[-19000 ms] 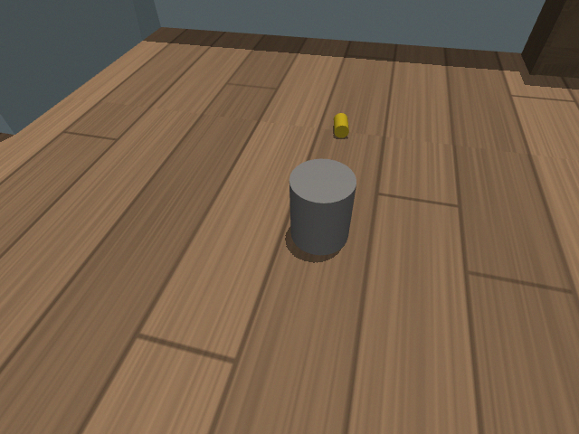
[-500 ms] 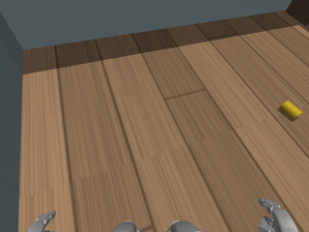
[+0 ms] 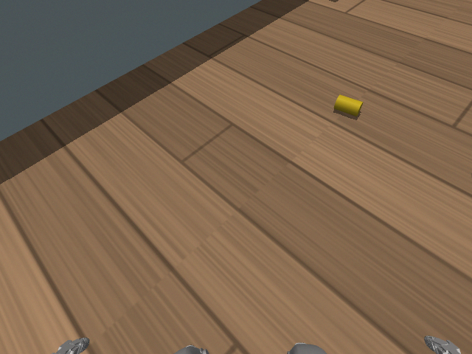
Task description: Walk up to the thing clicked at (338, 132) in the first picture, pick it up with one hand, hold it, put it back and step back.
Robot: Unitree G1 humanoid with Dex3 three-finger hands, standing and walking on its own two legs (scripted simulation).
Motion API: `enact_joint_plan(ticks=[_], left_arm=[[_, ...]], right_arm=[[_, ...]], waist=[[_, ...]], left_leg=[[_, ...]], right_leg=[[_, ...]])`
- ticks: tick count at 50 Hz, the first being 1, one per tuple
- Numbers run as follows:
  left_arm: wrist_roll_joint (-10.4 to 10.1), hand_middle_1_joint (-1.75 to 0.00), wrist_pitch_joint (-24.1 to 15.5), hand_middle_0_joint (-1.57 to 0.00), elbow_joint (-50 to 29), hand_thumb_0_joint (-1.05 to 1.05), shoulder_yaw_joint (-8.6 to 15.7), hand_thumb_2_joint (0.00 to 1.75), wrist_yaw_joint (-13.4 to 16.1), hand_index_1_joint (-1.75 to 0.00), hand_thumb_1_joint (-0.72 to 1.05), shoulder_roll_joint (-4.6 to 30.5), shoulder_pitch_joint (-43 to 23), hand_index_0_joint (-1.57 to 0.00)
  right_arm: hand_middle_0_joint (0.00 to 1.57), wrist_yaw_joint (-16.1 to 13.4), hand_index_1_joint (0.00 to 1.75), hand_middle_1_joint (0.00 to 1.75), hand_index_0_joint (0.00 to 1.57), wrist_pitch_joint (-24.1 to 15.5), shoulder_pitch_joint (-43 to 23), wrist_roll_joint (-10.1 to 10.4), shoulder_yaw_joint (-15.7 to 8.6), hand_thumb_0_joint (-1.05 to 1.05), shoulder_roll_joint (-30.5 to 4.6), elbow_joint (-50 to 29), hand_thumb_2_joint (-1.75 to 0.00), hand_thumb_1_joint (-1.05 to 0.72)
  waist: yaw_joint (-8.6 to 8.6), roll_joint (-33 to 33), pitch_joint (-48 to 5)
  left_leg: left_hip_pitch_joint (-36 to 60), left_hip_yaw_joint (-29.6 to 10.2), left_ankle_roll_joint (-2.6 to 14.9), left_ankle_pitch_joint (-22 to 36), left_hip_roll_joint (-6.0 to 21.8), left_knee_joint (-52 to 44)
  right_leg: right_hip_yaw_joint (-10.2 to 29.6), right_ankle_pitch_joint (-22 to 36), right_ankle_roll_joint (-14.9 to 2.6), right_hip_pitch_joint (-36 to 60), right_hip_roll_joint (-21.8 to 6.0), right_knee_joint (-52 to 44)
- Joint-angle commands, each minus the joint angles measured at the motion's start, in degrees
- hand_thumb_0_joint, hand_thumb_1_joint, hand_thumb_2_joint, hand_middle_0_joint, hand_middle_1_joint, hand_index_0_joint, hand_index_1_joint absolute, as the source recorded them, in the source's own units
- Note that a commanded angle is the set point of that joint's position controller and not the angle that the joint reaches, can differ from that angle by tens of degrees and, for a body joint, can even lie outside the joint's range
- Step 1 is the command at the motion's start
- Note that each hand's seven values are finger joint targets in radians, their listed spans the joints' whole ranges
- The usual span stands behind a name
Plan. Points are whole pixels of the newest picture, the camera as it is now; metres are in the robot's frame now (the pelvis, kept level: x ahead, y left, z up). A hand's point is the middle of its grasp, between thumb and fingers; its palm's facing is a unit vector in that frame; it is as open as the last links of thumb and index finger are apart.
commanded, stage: walk up
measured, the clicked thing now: (348, 105) +1.44 -0.65 -0.70
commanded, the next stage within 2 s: none
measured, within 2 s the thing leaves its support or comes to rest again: neither
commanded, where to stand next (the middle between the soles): +0.08 -0.05 m, yaw -31 degrees
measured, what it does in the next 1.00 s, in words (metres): steps on the spot, turning right: right foot, then left foot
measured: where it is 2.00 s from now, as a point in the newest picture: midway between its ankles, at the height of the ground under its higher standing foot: outside the picture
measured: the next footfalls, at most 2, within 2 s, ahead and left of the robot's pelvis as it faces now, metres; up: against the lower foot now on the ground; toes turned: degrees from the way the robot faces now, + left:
right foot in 0.02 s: +0.05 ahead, -0.13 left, +0.00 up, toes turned -3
left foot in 0.48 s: +0.10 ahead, +0.07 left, +0.00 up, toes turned -13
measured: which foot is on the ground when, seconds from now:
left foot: down 0.00-0.04, up 0.06-0.46, down 0.48-0.84, up 0.86-1.00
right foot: up 0.00-0.00, down 0.02-0.50, up 0.52-0.80, down 0.82-1.00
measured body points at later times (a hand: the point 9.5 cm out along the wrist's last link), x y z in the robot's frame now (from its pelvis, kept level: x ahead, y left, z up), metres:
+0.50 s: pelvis +0.01 -0.03 +0.00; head +0.05 -0.02 +0.45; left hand +0.17 +0.26 -0.11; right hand +0.01 -0.37 -0.09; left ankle +0.06 +0.08 -0.71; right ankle +0.01 -0.13 -0.71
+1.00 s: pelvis +0.00 -0.04 +0.00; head +0.01 -0.08 +0.44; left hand +0.21 +0.22 -0.09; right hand -0.06 -0.37 -0.13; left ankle +0.08 +0.09 -0.69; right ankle -0.02 -0.17 -0.71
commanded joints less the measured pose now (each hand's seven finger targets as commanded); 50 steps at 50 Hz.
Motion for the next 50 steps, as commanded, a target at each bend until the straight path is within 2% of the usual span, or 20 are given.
enact_joint_plan(ticks=[1,2,3,7,11,16,19,22,23,24,25,27,31,39,41,42,43,44,47,50], left_arm=[[0.7,-0.3,-2.7,-0.2,-1.2,0.0,5.6,0.9,1.4,-0.3,0.9,13.1,12.3,-0.2],[1.0,-0.3,-3.0,-0.2,-2.2,0.0,6.5,0.9,2.1,-0.3,0.9,17.0,11.1,-0.2],[1.2,-0.3,-3.4,-0.2,-4.6,0.0,6.0,0.9,2.4,-0.3,0.9,18.8,6.2,-0.2],[0.1,-0.3,-3.7,-0.2,-4.9,0.0,5.0,0.9,3.9,-0.3,0.9,13.6,-2.3,-0.2],[-0.1,-0.3,-4.9,-0.2,-3.8,0.0,4.8,0.9,4.1,-0.3,0.9,12.6,2.6,-0.2],[0.0,-0.3,-5.8,-0.2,-1.6,0.0,4.6,0.9,4.5,-0.3,0.9,13.0,7.2,-0.2],[-0.3,-0.3,-5.8,-0.2,-2.2,0.0,4.3,0.9,4.7,-0.3,0.9,13.1,4.4,-0.2],[-0.9,-0.3,-5.4,-0.2,-3.1,0.0,3.4,0.9,4.7,-0.3,0.9,11.7,0.5,-0.2],[-1.1,-0.3,-5.3,-0.2,-3.4,0.0,2.7,0.9,4.7,-0.3,0.9,10.2,0.0,-0.2],[-1.5,-0.3,-5.5,-0.2,-3.9,0.0,2.0,0.9,4.7,-0.3,0.9,7.8,0.0,-0.2],[-1.5,-0.3,-5.5,-0.2,-3.4,0.0,1.3,0.9,4.7,-0.3,0.9,5.7,1.5,-0.2],[-0.4,-0.3,-5.3,-0.2,-1.3,0.0,2.5,0.9,5.6,-0.3,0.9,11.3,2.8,-0.2],[-1.4,-0.3,-5.7,-0.2,0.9,0.0,3.3,0.9,4.1,-0.3,0.9,9.9,1.0,-0.2],[-1.2,-0.3,-8.3,-0.2,6.0,0.0,2.5,0.9,5.3,-0.3,0.9,8.1,7.1,-0.2],[-0.4,-0.3,-9.2,-0.2,6.9,0.0,4.4,0.9,6.5,-0.3,0.9,13.5,9.0,-0.2],[-0.1,-0.3,-9.8,-0.2,5.4,0.0,4.5,0.9,6.9,-0.3,0.9,16.1,7.9,-0.2],[-0.3,-0.3,-9.5,-0.2,4.5,0.0,4.3,0.9,7.1,-0.3,0.9,17.8,5.7,-0.2],[-0.5,-0.3,-9.2,-0.2,4.4,0.0,4.1,0.9,7.1,-0.3,0.9,17.7,3.1,-0.2],[-0.7,-0.3,-9.3,-0.2,4.8,0.0,2.6,0.9,7.3,-0.3,0.9,13.6,0.1,-0.2],[-0.5,-0.3,-9.2,-0.2,4.8,0.0,2.3,0.9,7.2,-0.3,0.9,13.8,0.3,-0.2]], right_arm=[[0.2,0.0,0.3,0.3,0.2,-1.4,-3.1,-0.2,-4.2,0.0,-12.3,-6.3,-0.9,-0.9],[0.2,0.4,0.3,0.3,0.2,-1.0,-1.6,0.6,-2.6,0.0,-7.9,-6.5,-0.9,-0.9],[0.2,-0.4,0.3,0.3,0.2,-1.0,-7.1,0.8,-2.7,0.0,-10.0,-7.2,-0.9,-0.9],[0.2,0.1,0.3,0.3,0.2,-1.0,0.8,1.5,-2.5,0.0,-10.6,0.1,-0.9,-0.9],[0.2,-0.5,0.3,0.3,0.2,-1.3,0.2,-0.4,-1.6,0.0,-11.5,0.4,-0.9,-0.9],[0.2,-0.8,0.3,0.3,0.2,-2.8,-1.6,-0.9,-1.1,0.0,-11.4,0.0,-0.9,-0.9],[0.2,-1.1,0.3,0.3,0.2,-3.4,0.4,-0.9,-1.2,0.0,-10.7,0.7,-0.9,-0.9],[0.2,-1.3,0.3,0.3,0.2,-4.1,4.2,-0.8,-1.3,0.0,-9.4,1.8,-0.9,-0.9],[0.2,-1.3,0.3,0.3,0.2,-4.5,5.5,-1.2,-1.6,0.0,-9.5,1.7,-0.9,-0.9],[0.2,-1.6,0.3,0.3,0.2,-4.9,6.8,-1.9,-2.6,0.0,-12.2,1.3,-0.9,-0.9],[0.2,-1.8,0.3,0.3,0.2,-4.9,5.2,-1.9,-3.6,0.0,-16.3,0.4,-0.9,-0.9],[0.2,-1.3,0.3,0.3,0.2,-4.8,1.8,-0.8,-4.5,0.0,-18.4,-0.7,-0.9,-0.9],[0.2,-1.7,0.3,0.3,0.2,-5.0,2.9,-1.1,-2.5,0.0,-13.8,0.2,-0.9,-0.9],[0.2,0.7,0.3,0.3,0.2,-1.5,-1.7,-1.1,-1.7,0.0,-13.4,-2.1,-0.9,-0.9],[0.2,0.6,0.3,0.3,0.2,-1.0,-0.3,-0.5,0.1,0.0,-7.5,-2.3,-0.9,-0.9],[0.2,0.7,0.3,0.3,0.2,-0.9,-0.5,-0.3,1.4,0.0,-4.3,-3.2,-0.9,-0.9],[0.2,-0.3,0.3,0.3,0.2,-0.1,-3.1,-0.6,0.1,0.0,-8.8,-2.9,-0.9,-0.9],[0.2,-0.3,0.3,0.3,0.2,-0.1,-3.2,-0.8,-0.8,0.0,-10.5,-1.6,-0.9,-0.9],[0.2,0.3,0.3,0.3,0.2,-0.5,-0.8,0.2,-1.1,0.0,-10.1,2.3,-0.9,-0.9],[0.2,0.2,0.3,0.3,0.2,-0.4,-0.1,-0.5,-1.2,0.0,-9.8,3.9,-0.9,-0.9]], waist=[[6.23,-6.5,-13.3],[6.17,-22.4,-8.3],[6.62,-18.8,-4.8],[1.39,-12.5,-5.6],[3.62,-8.7,-6.0],[4.97,-5.3,-6.2],[3.08,-5.9,-7.7],[0.12,-4.6,-9.6],[-0.94,-3.5,-10.7],[-1.84,2.5,-13.0],[-0.89,12.0,-11.8],[0.16,8.3,-11.0],[-0.13,4.8,-5.9],[2.23,9.8,-10.7],[3.94,-4.5,-11.3],[3.24,-12.9,-9.7],[3.85,-8.3,-8.7],[3.01,-8.6,-6.7],[0.9,-10.0,-5.9],[1.23,-12.7,-7.5]], left_leg=[[-8.1,-12.1,1.37,-12.6,7.2,2.4],[-20.2,-8.4,-3.48,-19.1,-3.2,15.2],[-19.5,-17.8,-5.53,-19.9,-7.2,19.5],[-15.4,-20.6,-3.95,-7.4,-5.4,21.5],[-15.8,-21.9,-3.5,-5.8,-6.6,19.3],[-14.0,-24.6,-2.1,-7.2,-6.9,11.4],[-6.6,-24.7,-1.2,-7.9,-8.1,7.0],[5.7,-22.1,-0.13,-0.3,-10.7,-5.2],[10.9,-23.3,0.64,4.2,-9.9,-10.9],[15.7,-33.1,3.08,3.3,-2.6,-16.0],[19.2,-48.3,7.21,7.8,9.0,-20.4],[14.3,-54.9,18.14,15.3,20.2,-19.3],[11.8,-32.5,8.57,24.8,5.5,-15.4],[2.9,-23.7,7.11,16.1,3.2,-4.2],[-8.7,-20.1,1.48,5.5,-1.9,11.4],[-17.4,-20.0,-2.01,-11.3,-7.0,17.4],[-13.5,-25.3,-2.06,-17.7,-4.4,18.4],[-9.6,-25.9,-2.04,-18.3,-3.4,18.6],[-8.3,-24.6,-1.72,-10.6,-3.9,13.7],[-4.5,-23.2,-1.98,-7.8,-5.0,11.0]], right_leg=[[9.9,-5.8,-5.96,15.0,-0.6,-16.2],[30.7,-11.2,-10.24,14.5,-9.3,-27.2],[41.1,-10.1,-15.93,4.3,-13.6,-31.1],[22.3,-1.0,-9.65,5.4,-4.4,-25.1],[26.3,-1.0,-10.14,7.7,-3.9,-24.8],[30.3,15.6,-10.84,10.8,-6.7,-21.6],[29.9,25.4,-12.15,6.2,-7.1,-17.9],[23.8,29.5,-9.26,-0.1,-3.1,-12.1],[21.2,28.6,-7.05,-3.2,-1.3,-8.1],[16.9,23.4,-3.18,-7.5,2.9,-0.8],[9.6,0.9,0.34,-15.1,11.8,9.2],[9.8,-10.5,1.8,-14.2,5.8,21.5],[7.5,-2.3,0.6,-12.9,5.3,16.1],[-2.8,8.7,0.97,9.1,7.1,-12.8],[11.3,12.6,-2.14,19.1,1.9,-17.8],[33.7,19.7,-7.37,18.7,-12.6,-21.4],[37.9,21.3,-15.29,10.9,-17.5,-20.1],[36.2,19.7,-16.43,3.9,-16.8,-19.6],[24.2,21.4,-10.37,4.3,-8.3,-17.4],[23.8,21.9,-10.25,1.4,-6.8,-16.5]])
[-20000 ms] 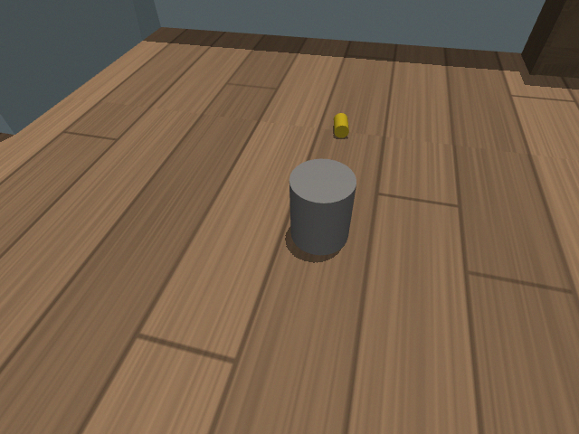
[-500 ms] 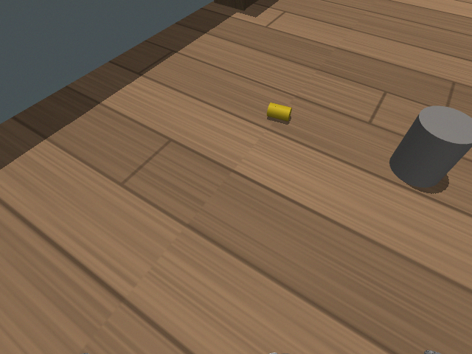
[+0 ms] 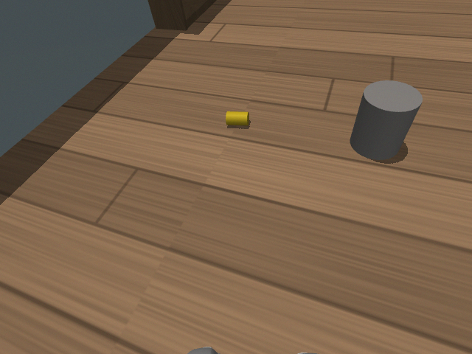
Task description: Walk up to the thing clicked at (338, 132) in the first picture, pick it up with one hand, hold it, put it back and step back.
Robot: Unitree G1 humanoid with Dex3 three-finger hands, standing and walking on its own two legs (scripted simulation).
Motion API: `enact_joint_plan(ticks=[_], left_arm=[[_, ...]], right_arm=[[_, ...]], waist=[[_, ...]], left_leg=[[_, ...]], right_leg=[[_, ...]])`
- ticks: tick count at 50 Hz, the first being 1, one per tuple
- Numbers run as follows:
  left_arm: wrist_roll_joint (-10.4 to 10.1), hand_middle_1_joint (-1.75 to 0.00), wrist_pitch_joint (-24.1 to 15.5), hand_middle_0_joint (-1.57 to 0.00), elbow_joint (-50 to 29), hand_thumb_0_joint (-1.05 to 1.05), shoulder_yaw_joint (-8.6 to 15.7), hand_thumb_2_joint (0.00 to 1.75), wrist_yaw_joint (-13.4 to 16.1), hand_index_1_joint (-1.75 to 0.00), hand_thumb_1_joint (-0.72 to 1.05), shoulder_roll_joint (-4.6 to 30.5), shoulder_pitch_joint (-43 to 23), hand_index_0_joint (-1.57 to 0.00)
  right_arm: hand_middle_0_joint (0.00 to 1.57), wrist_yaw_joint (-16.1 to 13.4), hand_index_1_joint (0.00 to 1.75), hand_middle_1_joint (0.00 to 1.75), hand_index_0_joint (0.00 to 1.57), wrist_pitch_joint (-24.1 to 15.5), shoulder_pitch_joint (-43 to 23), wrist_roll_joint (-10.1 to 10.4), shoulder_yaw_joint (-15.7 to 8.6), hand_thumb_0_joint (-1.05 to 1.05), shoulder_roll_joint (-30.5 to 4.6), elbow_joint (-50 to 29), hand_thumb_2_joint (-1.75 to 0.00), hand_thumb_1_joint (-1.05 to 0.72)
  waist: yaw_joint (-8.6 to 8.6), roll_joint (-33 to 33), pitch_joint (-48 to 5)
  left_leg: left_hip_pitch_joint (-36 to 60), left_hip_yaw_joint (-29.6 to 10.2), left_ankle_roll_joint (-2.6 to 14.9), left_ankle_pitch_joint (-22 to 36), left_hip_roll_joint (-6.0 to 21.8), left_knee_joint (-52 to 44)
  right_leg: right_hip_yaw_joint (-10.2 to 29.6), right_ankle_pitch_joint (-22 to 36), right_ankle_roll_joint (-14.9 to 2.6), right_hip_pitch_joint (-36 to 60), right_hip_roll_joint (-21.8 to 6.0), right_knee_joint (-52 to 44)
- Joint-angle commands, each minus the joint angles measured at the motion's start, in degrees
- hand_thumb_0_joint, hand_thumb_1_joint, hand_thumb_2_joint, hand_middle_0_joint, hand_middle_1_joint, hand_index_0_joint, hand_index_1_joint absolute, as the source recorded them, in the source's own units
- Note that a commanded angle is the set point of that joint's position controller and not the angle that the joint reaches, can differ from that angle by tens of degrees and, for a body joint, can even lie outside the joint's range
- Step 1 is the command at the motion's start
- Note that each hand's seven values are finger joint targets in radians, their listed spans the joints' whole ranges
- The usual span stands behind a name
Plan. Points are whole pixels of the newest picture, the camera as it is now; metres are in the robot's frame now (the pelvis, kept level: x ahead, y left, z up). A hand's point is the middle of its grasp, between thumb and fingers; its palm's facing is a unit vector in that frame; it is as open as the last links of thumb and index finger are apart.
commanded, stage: walk up
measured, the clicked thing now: (237, 118) +1.56 +0.07 -0.70
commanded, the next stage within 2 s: stand in 1.06 s
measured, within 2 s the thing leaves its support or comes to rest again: neither
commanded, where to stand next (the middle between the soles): +0.08 +0.03 m, yaw -6 degrees
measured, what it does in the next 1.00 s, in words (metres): steps on the spot: left foot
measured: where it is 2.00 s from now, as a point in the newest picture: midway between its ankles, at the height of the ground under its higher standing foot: outside the picture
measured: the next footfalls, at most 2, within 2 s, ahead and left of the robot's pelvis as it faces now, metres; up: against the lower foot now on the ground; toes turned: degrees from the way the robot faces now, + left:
left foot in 0.10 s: +0.06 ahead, +0.16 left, +0.00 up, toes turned +0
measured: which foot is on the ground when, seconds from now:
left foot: up 0.00-0.08, down 0.10-1.00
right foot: down 0.00-1.00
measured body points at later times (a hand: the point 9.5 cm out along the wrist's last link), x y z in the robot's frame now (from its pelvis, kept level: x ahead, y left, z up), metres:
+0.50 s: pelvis +0.00 +0.03 +0.01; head +0.00 +0.03 +0.46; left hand +0.11 +0.34 -0.11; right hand +0.02 -0.29 -0.11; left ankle +0.02 +0.16 -0.71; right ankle +0.02 -0.11 -0.71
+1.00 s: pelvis +0.01 +0.03 +0.02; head +0.02 +0.01 +0.47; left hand +0.16 +0.31 -0.10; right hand +0.07 -0.30 -0.10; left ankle +0.02 +0.16 -0.71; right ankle +0.02 -0.11 -0.71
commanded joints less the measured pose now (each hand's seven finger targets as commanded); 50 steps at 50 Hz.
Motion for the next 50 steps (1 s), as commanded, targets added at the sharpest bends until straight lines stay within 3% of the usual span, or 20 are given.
enact_joint_plan(ticks=[1,5,6,7,8,9,10,12,14,15,16,19,21,23,26,30,34,40,46,50], left_arm=[[0.0,-0.3,-1.1,-0.2,-4.7,0.0,4.9,0.9,1.4,-0.3,0.9,16.6,-1.6,-0.2],[-0.4,-0.3,0.4,-0.2,-4.8,0.0,3.7,0.9,0.9,-0.3,0.9,13.4,-5.5,-0.2],[-0.9,-0.3,0.5,-0.2,-4.8,0.0,2.9,0.9,0.8,-0.3,0.9,10.7,-4.8,-0.2],[-1.2,-0.3,0.6,-0.2,-4.3,0.0,2.3,0.9,1.0,-0.3,0.9,9.0,-3.4,-0.2],[-1.0,-0.3,0.5,-0.2,-2.2,0.0,3.9,0.9,1.5,-0.3,0.9,13.9,-2.6,-0.2],[-0.9,-0.3,0.1,-0.2,-0.5,0.0,4.0,0.9,1.2,-0.3,0.9,14.4,-0.1,-0.2],[-0.9,-0.3,-0.4,-0.2,0.8,0.0,4.1,0.9,0.8,-0.3,0.9,14.0,1.3,-0.2],[-0.7,-0.3,-0.6,-0.2,1.9,0.0,4.6,0.9,0.3,-0.3,0.9,13.6,1.3,-0.2],[-0.4,-0.3,-0.7,-0.2,1.3,0.0,4.8,0.9,0.3,-0.3,0.9,14.9,-1.8,-0.2],[-0.4,-0.3,-0.7,-0.2,1.8,0.0,4.5,0.9,0.3,-0.3,0.9,16.3,-3.4,-0.2],[-0.4,-0.3,-0.3,-0.2,1.5,0.0,3.9,0.9,0.2,-0.3,0.9,16.1,-5.5,-0.2],[-0.6,-0.3,0.4,-0.2,2.3,0.0,2.5,0.9,-0.2,-0.3,0.9,11.9,-8.6,-0.2],[-0.7,-0.3,0.4,-0.2,4.7,0.0,3.0,0.9,-0.2,-0.3,0.9,12.3,-5.0,-0.2],[-0.5,-0.3,0.1,-0.2,6.1,0.0,3.1,0.9,-0.3,-0.3,0.9,12.8,-3.1,-0.2],[-0.9,-0.3,0.0,-0.2,5.5,0.0,2.6,0.9,-0.5,-0.3,0.9,13.0,-7.9,-0.2],[-1.5,-0.3,-0.1,-0.2,7.5,0.0,1.8,0.9,-0.1,-0.3,0.9,11.7,-7.1,-0.2],[-1.4,-0.3,-0.1,-0.2,8.0,0.0,1.5,0.9,0.3,-0.3,0.9,12.7,-8.9,-0.2],[-1.3,-0.3,0.5,-0.2,9.3,0.0,1.3,0.9,0.4,-0.3,0.9,12.1,-9.9,-0.2],[-0.6,-0.3,0.3,-0.2,9.7,0.0,1.2,0.9,0.5,-0.3,0.9,12.8,-12.4,-0.2],[-0.8,-0.3,0.6,-0.2,9.5,0.0,1.1,0.9,0.3,-0.3,0.9,11.4,-13.7,-0.2]], right_arm=[[0.2,-0.5,0.3,0.3,0.2,-1.7,2.0,-0.5,-3.4,0.0,-9.7,-2.1,-0.9,-0.9],[0.2,-0.6,0.3,0.3,0.2,-3.1,6.1,-0.7,-4.0,0.0,-9.7,1.6,-0.9,-0.9],[0.2,-0.8,0.3,0.3,0.2,-3.6,5.8,-1.6,-4.3,0.0,-11.8,1.7,-0.9,-0.9],[0.2,-0.8,0.3,0.3,0.2,-4.0,2.4,-1.4,-4.5,0.0,-14.9,0.5,-0.9,-0.9],[0.2,-0.5,0.3,0.3,0.2,-3.9,-2.5,-0.8,-4.9,0.0,-17.2,-0.1,-0.9,-0.9],[0.2,-0.4,0.3,0.3,0.2,-3.8,-6.7,-0.9,-4.6,0.0,-15.6,-0.6,-0.9,-0.9],[0.2,-0.2,0.3,0.3,0.2,-3.6,-8.3,-1.2,-3.8,0.0,-13.8,-0.6,-0.9,-0.9],[0.2,-0.2,0.3,0.3,0.2,-3.4,-6.7,-1.1,-2.6,0.0,-10.8,0.3,-0.9,-0.9],[0.2,0.0,0.3,0.3,0.2,-3.5,-4.7,-0.8,-1.5,0.0,-8.5,1.5,-0.9,-0.9],[0.2,-0.1,0.3,0.3,0.2,-3.1,-4.1,-0.5,-1.8,0.0,-9.1,2.6,-0.9,-0.9],[0.2,-0.2,0.3,0.3,0.2,-3.2,-2.9,-0.6,-2.1,0.0,-9.2,3.5,-0.9,-0.9],[0.2,-0.2,0.3,0.3,0.2,-4.1,-1.4,-0.6,-2.7,0.0,-11.7,5.7,-0.9,-0.9],[0.2,-0.3,0.3,0.3,0.2,-4.0,-4.7,-0.7,-2.5,0.0,-12.7,5.6,-0.9,-0.9],[0.2,-0.3,0.3,0.3,0.2,-4.0,-7.1,-0.8,-2.0,0.0,-12.0,5.1,-0.9,-0.9],[0.2,-0.4,0.3,0.3,0.2,-3.8,-6.2,-0.3,-1.6,0.0,-10.5,6.6,-0.9,-0.9],[0.2,-0.5,0.3,0.3,0.2,-4.2,-7.3,0.1,-1.4,0.0,-11.1,8.2,-0.9,-0.9],[0.2,-0.7,0.3,0.3,0.2,-3.7,-7.3,0.6,-1.4,0.0,-9.7,9.4,-0.9,-0.9],[0.2,-0.7,0.3,0.3,0.2,-2.8,-10.9,0.6,-1.7,0.0,-10.0,10.8,-0.9,-0.9],[0.2,-0.1,0.3,0.3,0.2,-2.2,-12.3,0.6,-1.4,0.0,-8.3,11.9,-0.9,-0.9],[0.2,0.0,0.3,0.3,0.2,-2.7,-11.8,0.3,-1.5,0.0,-9.1,13.3,-0.9,-0.9]], waist=[[0.02,-16.4,-5.6],[-3.33,-11.9,-7.1],[-3.26,-4.4,-7.7],[-2.0,3.2,-7.5],[-0.67,5.1,-5.4],[2.23,2.8,-4.0],[3.47,1.6,-3.8],[2.73,-0.7,-3.8],[1.3,-4.4,-3.6],[-0.17,-5.4,-4.3],[-1.22,-5.7,-3.1],[-1.77,-0.9,-3.7],[0.9,-1.9,-3.1],[2.11,-4.2,-3.3],[-0.65,-4.8,-2.8],[0.24,-2.4,-7.9],[-1.01,-6.7,-10.6],[-0.36,-5.8,-9.0],[-1.13,-9.6,-7.7],[-1.1,-7.3,-7.8]], left_leg=[[1.4,0.1,0.04,2.7,-0.2,-3.2],[14.5,0.9,0.73,8.8,-2.8,-21.3],[15.9,-9.2,2.95,6.1,3.8,-26.3],[12.2,-23.5,7.96,-1.5,13.7,-33.6],[3.4,-27.7,13.61,-3.3,19.9,-35.0],[-1.4,-23.6,13.38,-0.8,18.5,-32.1],[-2.4,-13.6,9.24,1.3,12.2,-28.1],[-2.9,-5.3,3.37,5.0,4.3,-21.8],[-6.1,-1.8,0.32,1.1,0.0,-15.0],[0.1,-1.1,0.53,0.2,-1.0,-13.6],[7.0,-1.4,0.87,0.7,-1.2,-16.5],[8.9,-10.5,4.18,-4.2,5.7,-29.4],[4.1,-14.3,7.13,-5.2,10.8,-33.2],[1.5,-9.4,5.38,-1.7,8.7,-30.1],[5.7,-2.4,1.34,1.4,1.6,-26.4],[11.7,-3.5,2.86,15.4,4.6,-27.4],[16.4,0.4,1.85,21.6,2.9,-24.8],[16.7,0.6,2.51,16.6,4.2,-27.3],[17.7,2.2,0.95,10.6,0.8,-26.4],[18.6,0.7,1.27,11.1,2.9,-31.0]], right_leg=[[17.5,16.6,-11.17,-0.4,-12.0,-14.2],[11.1,6.4,-6.77,-8.6,-7.3,-6.7],[8.7,4.7,-3.99,-12.1,-4.2,-0.3],[3.3,-2.9,-1.84,-12.7,1.9,7.1],[0.7,-11.2,-0.95,-6.2,0.0,11.7],[1.2,-9.3,-1.03,-0.2,-2.6,7.5],[0.8,-7.4,-1.82,3.7,-1.7,-0.8],[5.5,2.4,-4.02,5.6,-2.2,-8.2],[20.1,-2.8,-7.05,6.0,-9.5,-15.7],[25.3,-9.1,-8.94,-0.1,-12.2,-18.2],[23.9,-12.3,-9.06,-7.8,-11.5,-18.5],[7.8,-4.8,-3.25,-6.2,-2.5,-10.8],[2.2,-2.1,-2.22,0.2,-0.1,-5.0],[4.3,1.7,-2.82,4.8,-1.8,-9.7],[13.5,4.4,-5.26,-0.1,-5.8,-14.7],[7.0,21.5,-2.97,4.2,-4.2,-10.7],[10.4,27.5,-3.76,4.5,-6.4,-12.4],[8.9,22.5,-3.35,3.8,-5.4,-13.2],[15.3,16.6,-4.76,2.0,-7.5,-20.7],[11.9,16.4,-3.38,2.3,-5.7,-18.9]])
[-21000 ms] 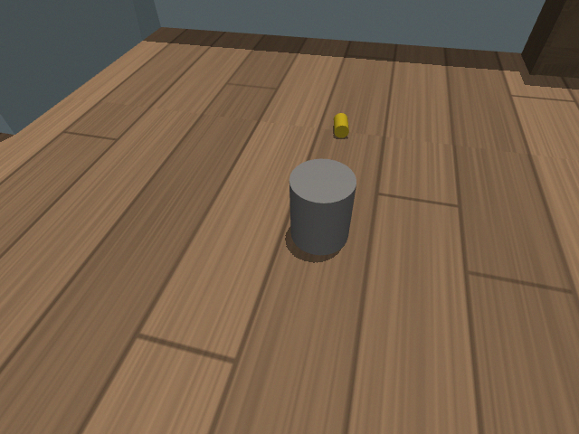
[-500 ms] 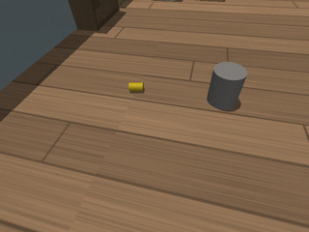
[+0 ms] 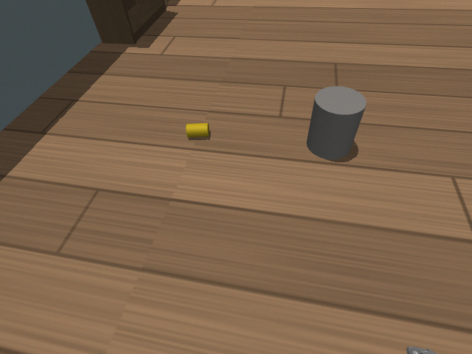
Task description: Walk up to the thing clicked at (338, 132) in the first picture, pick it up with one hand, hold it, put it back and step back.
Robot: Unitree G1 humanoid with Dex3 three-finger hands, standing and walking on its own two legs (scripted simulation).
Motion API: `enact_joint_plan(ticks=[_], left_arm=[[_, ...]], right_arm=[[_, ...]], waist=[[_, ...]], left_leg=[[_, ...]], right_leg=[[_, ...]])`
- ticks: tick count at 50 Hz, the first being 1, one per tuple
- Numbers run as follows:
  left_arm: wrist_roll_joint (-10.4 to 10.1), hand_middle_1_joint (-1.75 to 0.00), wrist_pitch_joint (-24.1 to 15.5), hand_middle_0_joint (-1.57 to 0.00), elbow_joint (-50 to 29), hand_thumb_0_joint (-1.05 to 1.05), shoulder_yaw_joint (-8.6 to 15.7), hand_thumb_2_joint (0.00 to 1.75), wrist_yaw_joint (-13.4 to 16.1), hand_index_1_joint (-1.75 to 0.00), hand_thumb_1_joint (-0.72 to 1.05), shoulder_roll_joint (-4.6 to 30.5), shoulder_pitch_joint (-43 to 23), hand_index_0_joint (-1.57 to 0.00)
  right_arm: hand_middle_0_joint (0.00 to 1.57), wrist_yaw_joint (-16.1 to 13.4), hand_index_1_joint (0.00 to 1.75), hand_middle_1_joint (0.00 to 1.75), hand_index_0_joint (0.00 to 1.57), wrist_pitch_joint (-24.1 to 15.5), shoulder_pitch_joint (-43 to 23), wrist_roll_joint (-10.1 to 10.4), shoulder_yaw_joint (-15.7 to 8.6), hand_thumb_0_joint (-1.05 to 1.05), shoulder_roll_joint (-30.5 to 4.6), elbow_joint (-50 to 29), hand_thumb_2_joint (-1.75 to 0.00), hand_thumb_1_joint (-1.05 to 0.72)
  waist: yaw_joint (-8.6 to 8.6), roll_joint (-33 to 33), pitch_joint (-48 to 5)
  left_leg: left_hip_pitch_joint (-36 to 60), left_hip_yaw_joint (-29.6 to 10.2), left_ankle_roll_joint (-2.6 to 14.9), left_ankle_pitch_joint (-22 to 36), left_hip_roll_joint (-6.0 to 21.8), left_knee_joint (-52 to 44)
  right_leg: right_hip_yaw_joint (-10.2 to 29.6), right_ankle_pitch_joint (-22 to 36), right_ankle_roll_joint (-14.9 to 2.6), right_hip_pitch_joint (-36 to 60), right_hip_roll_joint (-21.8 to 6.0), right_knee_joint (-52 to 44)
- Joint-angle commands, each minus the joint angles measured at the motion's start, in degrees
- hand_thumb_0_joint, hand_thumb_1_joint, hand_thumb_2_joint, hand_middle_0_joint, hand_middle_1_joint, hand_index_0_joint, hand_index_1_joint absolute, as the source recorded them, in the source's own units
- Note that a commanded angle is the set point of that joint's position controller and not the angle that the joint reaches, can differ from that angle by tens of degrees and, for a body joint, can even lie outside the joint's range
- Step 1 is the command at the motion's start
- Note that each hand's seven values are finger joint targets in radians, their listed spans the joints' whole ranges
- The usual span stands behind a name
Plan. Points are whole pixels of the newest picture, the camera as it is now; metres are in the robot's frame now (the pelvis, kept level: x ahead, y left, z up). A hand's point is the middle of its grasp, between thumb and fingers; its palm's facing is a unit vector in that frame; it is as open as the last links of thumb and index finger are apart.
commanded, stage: walk up
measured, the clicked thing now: (197, 130) +1.53 +0.27 -0.72
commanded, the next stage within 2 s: stand in 0.06 s
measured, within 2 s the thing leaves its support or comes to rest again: neither
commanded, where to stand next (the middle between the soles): +0.07 +0.01 m, yaw +3 degrees
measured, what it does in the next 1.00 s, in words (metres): stands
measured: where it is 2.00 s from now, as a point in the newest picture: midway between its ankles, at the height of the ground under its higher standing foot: outside the picture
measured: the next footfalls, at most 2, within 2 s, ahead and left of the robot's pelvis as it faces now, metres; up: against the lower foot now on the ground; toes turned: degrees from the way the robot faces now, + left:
none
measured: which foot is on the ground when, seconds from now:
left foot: down 0.00-1.00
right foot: down 0.00-1.00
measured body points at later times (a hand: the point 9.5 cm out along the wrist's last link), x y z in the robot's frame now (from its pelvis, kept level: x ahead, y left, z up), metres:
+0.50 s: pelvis -0.01 +0.00 +0.01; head -0.01 -0.01 +0.46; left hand +0.06 +0.31 -0.11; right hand +0.10 -0.30 -0.12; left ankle -0.01 +0.14 -0.73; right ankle +0.04 -0.14 -0.73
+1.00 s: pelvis +0.00 +0.00 +0.01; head +0.01 +0.00 +0.46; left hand +0.06 +0.31 -0.12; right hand +0.09 -0.30 -0.12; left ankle -0.01 +0.14 -0.73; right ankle +0.04 -0.14 -0.73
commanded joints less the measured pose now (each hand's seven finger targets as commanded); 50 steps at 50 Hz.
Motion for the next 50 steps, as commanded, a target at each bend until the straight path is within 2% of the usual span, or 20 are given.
enact_joint_plan(ticks=[1,2,3,5,6,8,9,10,13,18,23,24,27,28,29,33,37,41,47,50], left_arm=[[-0.2,-0.3,-1.0,-0.2,-3.8,0.0,3.1,0.9,0.9,-0.3,0.9,13.1,-2.1,-0.2],[-0.2,-0.3,-0.9,-0.2,-3.6,0.0,3.3,0.9,0.8,-0.3,0.9,13.1,-2.1,-0.2],[-0.5,-0.3,-0.9,-0.2,-2.1,0.0,2.9,0.9,0.4,-0.3,0.9,11.9,-2.0,-0.2],[-0.5,-0.3,-0.9,-0.2,-2.0,0.0,3.2,0.9,0.2,-0.3,0.9,12.4,-2.5,-0.2],[-0.5,-0.3,-0.8,-0.2,-1.4,0.0,3.1,0.9,0.2,-0.3,0.9,12.1,-1.1,-0.2],[-0.5,-0.3,-0.4,-0.2,-0.9,0.0,3.0,0.9,0.1,-0.3,0.9,11.9,-2.3,-0.2],[-0.5,-0.3,-0.2,-0.2,-0.9,0.0,3.1,0.9,0.1,-0.3,0.9,12.0,-3.3,-0.2],[-0.4,-0.3,-0.2,-0.2,-0.9,0.0,3.0,0.9,0.1,-0.3,0.9,11.6,-3.0,-0.2],[-0.3,-0.3,0.0,-0.2,0.0,0.0,3.0,0.9,0.0,-0.3,0.9,11.4,-3.1,-0.2],[-0.1,-0.3,-0.2,-0.2,0.6,0.0,3.0,0.9,0.0,-0.3,0.9,11.6,-2.9,-0.2],[0.1,-0.3,-0.2,-0.2,1.1,0.0,3.0,0.9,-0.2,-0.3,0.9,12.0,-2.5,-0.2],[0.1,-0.3,-0.4,-0.2,0.9,0.0,3.1,0.9,-0.1,-0.3,0.9,12.3,-2.7,-0.2],[0.4,-0.3,-0.8,-0.2,0.9,0.0,3.0,0.9,-0.1,-0.3,0.9,12.5,-2.3,-0.2],[0.3,-0.3,-0.8,-0.2,0.7,0.0,3.1,0.9,0.0,-0.3,0.9,12.7,-2.7,-0.2],[0.1,-0.3,-0.8,-0.2,0.7,0.0,3.2,0.9,0.0,-0.3,0.9,12.7,-2.7,-0.2],[0.2,-0.3,-0.8,-0.2,0.6,0.0,3.1,0.9,0.0,-0.3,0.9,12.6,-1.8,-0.2],[0.1,-0.3,-0.9,-0.2,0.7,0.0,3.2,0.9,-0.2,-0.3,0.9,12.5,-0.7,-0.2],[0.0,-0.3,-0.8,-0.2,0.5,0.0,3.1,0.9,-0.2,-0.3,0.9,12.5,-0.6,-0.2],[-0.1,-0.3,-0.6,-0.2,0.5,0.0,2.9,0.9,0.0,-0.3,0.9,12.5,-0.5,-0.2],[-0.2,-0.3,-0.5,-0.2,0.6,0.0,2.7,0.9,0.1,-0.3,0.9,12.0,-0.6,-0.2]], right_arm=[[0.2,-0.4,0.3,0.3,0.2,-1.4,-1.1,-0.4,-2.4,0.0,-12.1,-1.9,-0.9,-0.9],[0.2,-0.4,0.3,0.3,0.2,-1.5,-1.4,-0.5,-2.5,0.0,-12.2,-1.9,-0.9,-0.9],[0.2,-0.6,0.3,0.3,0.2,-1.6,-2.2,-0.7,-1.9,0.0,-11.1,-1.7,-0.9,-0.9],[0.2,-0.8,0.3,0.3,0.2,-1.9,-2.5,-0.7,-1.9,0.0,-11.5,-1.5,-0.9,-0.9],[0.2,-1.0,0.3,0.3,0.2,-2.0,-3.1,-0.8,-2.0,0.0,-11.7,-1.3,-0.9,-0.9],[0.2,-1.0,0.3,0.3,0.2,-2.0,-3.0,-0.7,-1.8,0.0,-11.6,-0.9,-0.9,-0.9],[0.2,-1.0,0.3,0.3,0.2,-2.2,-2.1,-0.8,-1.7,0.0,-11.5,-0.5,-0.9,-0.9],[0.2,-1.0,0.3,0.3,0.2,-2.1,-2.6,-0.8,-1.7,0.0,-11.5,-0.3,-0.9,-0.9],[0.2,-1.1,0.3,0.3,0.2,-2.1,-2.6,-1.0,-1.7,0.0,-11.2,0.0,-0.9,-0.9],[0.2,-1.1,0.3,0.3,0.2,-2.0,-1.4,-0.9,-1.8,0.0,-10.6,0.4,-0.9,-0.9],[0.2,-0.8,0.3,0.3,0.2,-1.6,-1.1,-1.0,-2.0,0.0,-10.6,0.5,-0.9,-0.9],[0.2,-0.7,0.3,0.3,0.2,-1.5,-1.4,-1.0,-2.0,0.0,-10.4,0.3,-0.9,-0.9],[0.2,-0.5,0.3,0.3,0.2,-1.3,0.1,-0.9,-2.1,0.0,-9.8,0.7,-0.9,-0.9],[0.2,-0.4,0.3,0.3,0.2,-1.4,0.6,-1.0,-2.0,0.0,-9.6,0.7,-0.9,-0.9],[0.2,-0.4,0.3,0.3,0.2,-1.4,1.1,-1.1,-2.0,0.0,-9.5,0.9,-0.9,-0.9],[0.2,-0.3,0.3,0.3,0.2,-1.3,0.3,-1.2,-2.2,0.0,-9.9,0.5,-0.9,-0.9],[0.2,-0.3,0.3,0.3,0.2,-1.6,0.8,-1.1,-2.0,0.0,-10.1,0.5,-0.9,-0.9],[0.2,-0.6,0.3,0.3,0.2,-1.8,0.8,-1.0,-1.9,0.0,-10.3,0.5,-0.9,-0.9],[0.2,-0.8,0.3,0.3,0.2,-1.8,1.3,-0.8,-1.6,0.0,-10.4,0.8,-0.9,-0.9],[0.2,-0.8,0.3,0.3,0.2,-1.6,1.3,-0.8,-1.5,0.0,-10.3,1.1,-0.9,-0.9]], waist=[[-0.04,-2.3,-6.8],[0.22,-2.1,-6.7],[0.75,-1.5,-8.2],[0.89,-1.5,-9.4],[1.3,-1.3,-9.7],[1.09,0.2,-8.4],[0.77,0.2,-8.5],[1.19,0.7,-7.9],[1.23,1.3,-6.0],[0.57,-0.6,-6.6],[0.46,-0.6,-2.7],[0.46,-1.5,-3.4],[-0.28,-3.9,-3.5],[-0.6,-3.9,-3.9],[-0.42,-3.6,-3.0],[0.04,-3.2,-3.5],[0.47,-1.4,-4.5],[0.43,-1.3,-6.7],[0.44,-1.4,-6.9],[0.69,-0.8,-5.5]], left_leg=[[6.1,-6.4,4.37,-0.1,4.8,-8.1],[5.4,-6.5,4.51,-0.4,5.3,-8.8],[3.5,-9.3,4.04,5.3,5.6,-10.8],[4.1,-8.0,3.34,11.2,5.0,-10.9],[6.9,-7.2,3.19,12.3,4.9,-10.5],[7.0,-7.5,3.06,10.8,4.9,-12.1],[6.2,-7.7,2.81,12.0,4.9,-12.9],[6.1,-7.6,2.87,11.1,4.9,-13.3],[4.6,-8.2,2.65,5.9,5.0,-15.8],[7.5,-7.5,2.33,7.1,4.3,-14.8],[4.7,-9.3,2.27,-4.4,4.1,-17.1],[5.7,-8.8,2.53,-2.4,4.0,-16.0],[8.6,-8.2,2.41,-0.2,3.2,-13.6],[8.3,-8.2,2.43,1.0,3.4,-13.9],[6.6,-8.4,2.21,-0.4,3.1,-14.3],[6.6,-8.8,2.54,-0.6,3.3,-13.8],[4.7,-9.6,2.49,0.9,3.7,-15.1],[6.0,-9.3,2.47,6.5,3.9,-14.1],[6.0,-9.3,2.32,9.9,3.8,-13.9],[5.3,-9.4,2.28,7.7,3.6,-14.2]], right_leg=[[4.8,11.7,-4.32,-1.9,-5.1,-6.7],[3.5,11.4,-4.18,-1.2,-4.4,-5.8],[1.3,15.8,-2.92,4.6,-6.3,-7.5],[1.4,20.6,-2.48,7.4,-6.7,-7.5],[1.2,20.8,-2.46,5.7,-6.5,-7.8],[0.4,18.7,-2.5,5.3,-6.4,-9.0],[0.2,19.0,-2.59,6.9,-6.5,-8.9],[-0.2,18.5,-2.36,6.6,-6.4,-9.6],[-0.4,14.2,-2.13,6.6,-6.2,-11.1],[-0.1,15.5,-2.19,5.8,-7.1,-12.9],[0.1,4.3,-2.08,2.3,-6.5,-15.5],[0.4,5.3,-2.24,2.5,-7.1,-16.1],[2.2,2.3,-2.14,-0.8,-7.9,-18.9],[1.9,4.6,-2.22,0.2,-8.1,-18.3],[2.0,1.9,-2.06,0.4,-7.9,-18.6],[1.7,0.1,-2.04,0.2,-8.0,-18.7],[0.6,5.0,-2.04,4.0,-7.7,-16.8],[-0.1,11.8,-2.19,5.8,-8.3,-15.6],[-1.2,14.8,-2.08,7.1,-8.3,-14.7],[-1.2,12.2,-2.07,6.5,-8.3,-15.2]])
